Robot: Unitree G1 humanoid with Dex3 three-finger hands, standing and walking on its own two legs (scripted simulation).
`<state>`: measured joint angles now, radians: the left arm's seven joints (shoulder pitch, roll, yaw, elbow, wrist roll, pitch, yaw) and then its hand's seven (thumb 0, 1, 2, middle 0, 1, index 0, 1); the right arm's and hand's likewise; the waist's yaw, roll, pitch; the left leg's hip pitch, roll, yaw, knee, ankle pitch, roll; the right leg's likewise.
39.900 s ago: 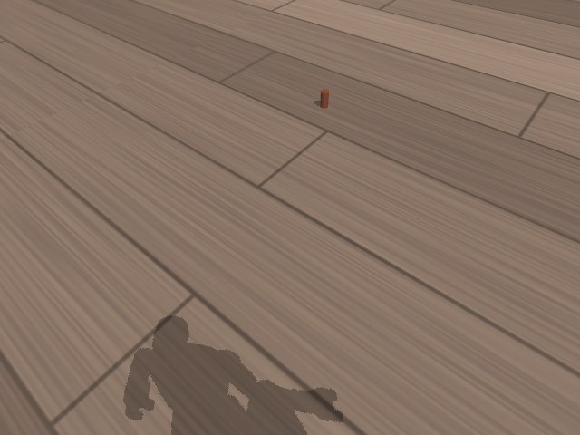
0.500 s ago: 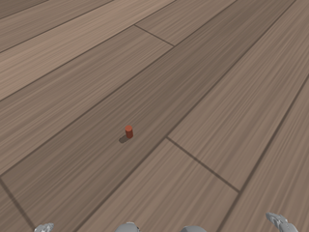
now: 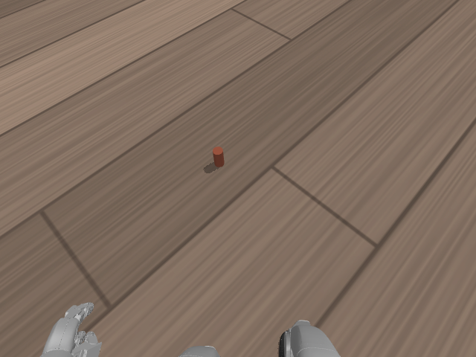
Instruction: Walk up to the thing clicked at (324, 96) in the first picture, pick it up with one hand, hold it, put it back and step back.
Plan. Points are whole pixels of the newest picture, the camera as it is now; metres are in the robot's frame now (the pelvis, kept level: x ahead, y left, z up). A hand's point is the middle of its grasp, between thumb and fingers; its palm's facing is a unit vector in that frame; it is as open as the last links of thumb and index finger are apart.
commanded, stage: step back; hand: left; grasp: from above
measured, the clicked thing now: (218, 157) +0.98 +0.17 -0.70
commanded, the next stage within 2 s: stand in 1.30 s
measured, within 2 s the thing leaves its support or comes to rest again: neither
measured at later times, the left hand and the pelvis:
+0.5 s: hand out of the picture -0.09 +0.25 -0.12, palm faces -0.04 -0.90 -0.43, open 7.4 cm; pelvis -0.13 -0.02 +0.02, yaw -4 degrees
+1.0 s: hand out of the picture -0.01 +0.25 -0.13, palm faces -0.02 -0.91 -0.40, open 7.4 cm; pelvis -0.11 -0.02 +0.01, yaw -1 degrees
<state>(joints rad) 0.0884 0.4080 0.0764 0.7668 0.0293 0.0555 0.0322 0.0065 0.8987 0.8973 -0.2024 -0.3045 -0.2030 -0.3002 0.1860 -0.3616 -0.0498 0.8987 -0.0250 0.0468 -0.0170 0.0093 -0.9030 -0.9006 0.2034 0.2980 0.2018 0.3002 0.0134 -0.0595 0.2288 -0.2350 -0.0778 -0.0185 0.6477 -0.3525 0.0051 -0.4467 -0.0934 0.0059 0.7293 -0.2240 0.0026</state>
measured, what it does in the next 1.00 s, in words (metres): walks backwards: right foot, then left foot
